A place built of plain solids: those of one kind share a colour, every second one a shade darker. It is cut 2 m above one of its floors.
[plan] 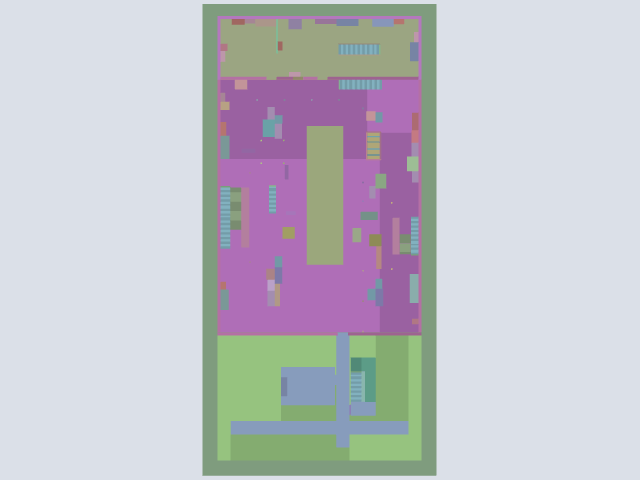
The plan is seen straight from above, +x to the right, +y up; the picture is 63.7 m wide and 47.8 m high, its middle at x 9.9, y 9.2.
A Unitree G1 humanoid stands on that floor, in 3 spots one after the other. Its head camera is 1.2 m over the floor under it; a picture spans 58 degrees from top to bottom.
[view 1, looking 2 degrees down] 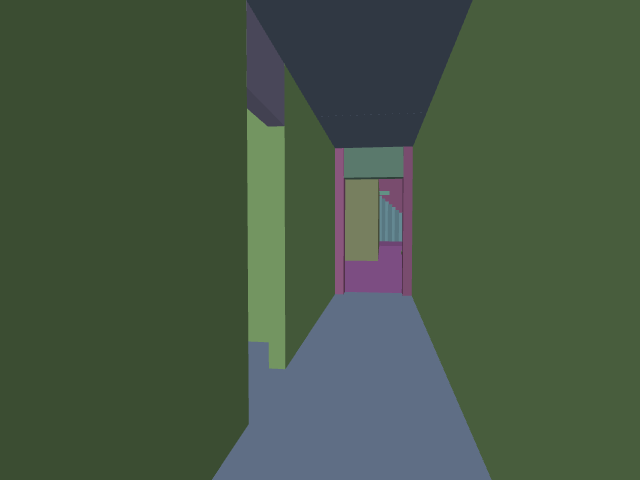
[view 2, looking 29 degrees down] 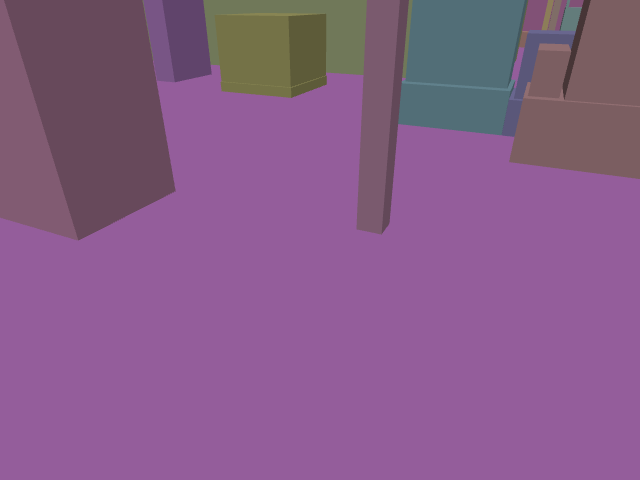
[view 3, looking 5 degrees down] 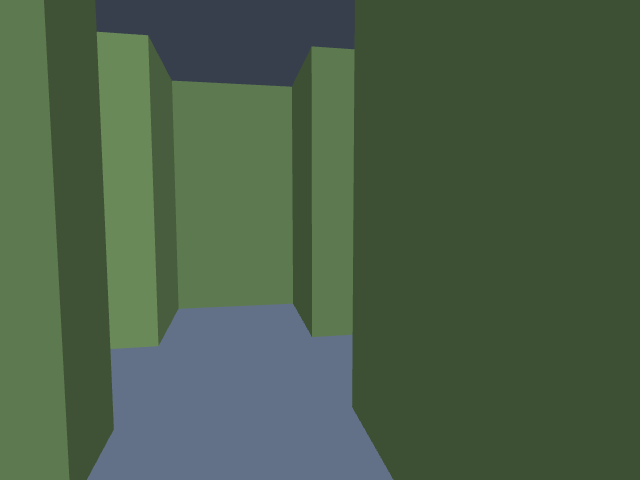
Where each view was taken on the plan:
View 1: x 12.31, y -7.71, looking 98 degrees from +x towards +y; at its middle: wall_house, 5.61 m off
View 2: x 0.68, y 6.31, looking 25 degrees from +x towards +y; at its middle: floor_bay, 2.48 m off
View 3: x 12.18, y -6.46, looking -101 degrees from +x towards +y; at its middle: wall_house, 3.80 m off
